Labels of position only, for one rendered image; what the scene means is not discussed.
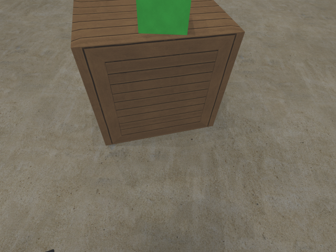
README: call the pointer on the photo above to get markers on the pedestal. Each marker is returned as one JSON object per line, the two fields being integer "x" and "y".
{"x": 146, "y": 85}

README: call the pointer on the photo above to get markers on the carton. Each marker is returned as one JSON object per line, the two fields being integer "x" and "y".
{"x": 163, "y": 16}

